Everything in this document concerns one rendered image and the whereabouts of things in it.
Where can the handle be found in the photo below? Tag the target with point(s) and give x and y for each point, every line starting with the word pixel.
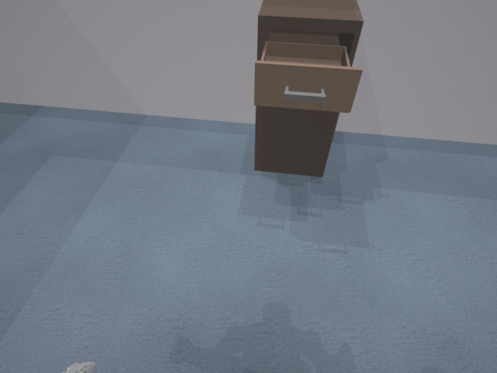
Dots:
pixel 305 96

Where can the cabinet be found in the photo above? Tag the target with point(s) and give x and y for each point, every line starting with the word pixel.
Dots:
pixel 295 141

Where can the drawer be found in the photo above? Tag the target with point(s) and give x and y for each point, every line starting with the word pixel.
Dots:
pixel 306 68

